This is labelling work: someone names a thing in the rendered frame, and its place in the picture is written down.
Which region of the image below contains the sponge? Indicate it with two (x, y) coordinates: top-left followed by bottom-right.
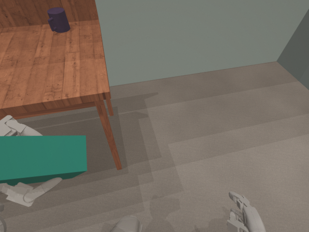
(0, 135), (87, 186)

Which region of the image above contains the table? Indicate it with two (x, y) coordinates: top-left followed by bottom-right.
(0, 0), (122, 170)

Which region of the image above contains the left robot thigh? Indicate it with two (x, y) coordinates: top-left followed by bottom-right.
(110, 216), (143, 232)

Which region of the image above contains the left robot hand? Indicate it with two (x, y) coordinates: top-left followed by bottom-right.
(0, 115), (62, 207)

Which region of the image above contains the right robot hand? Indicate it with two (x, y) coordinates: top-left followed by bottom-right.
(227, 191), (266, 232)

